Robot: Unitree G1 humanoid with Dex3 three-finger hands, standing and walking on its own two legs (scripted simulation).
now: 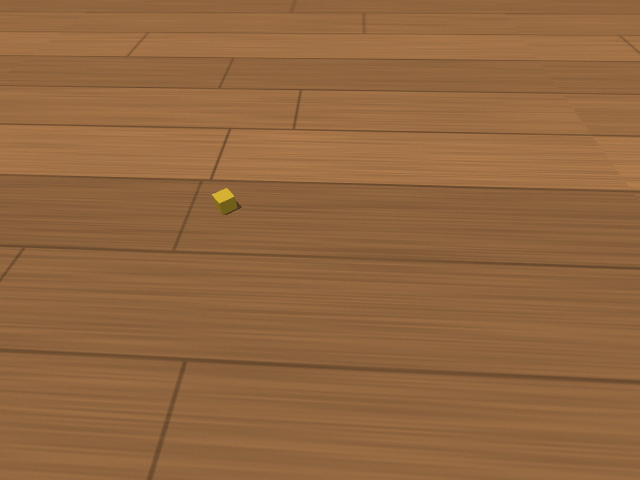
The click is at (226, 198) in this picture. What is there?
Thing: small box
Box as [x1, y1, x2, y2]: [212, 188, 236, 214]
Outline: 227,188 212,194 214,204 222,214 236,208 234,196
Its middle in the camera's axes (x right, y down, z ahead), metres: -0.44 -0.20 +1.81
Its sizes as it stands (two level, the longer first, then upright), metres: 0.079 0.077 0.073
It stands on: the floor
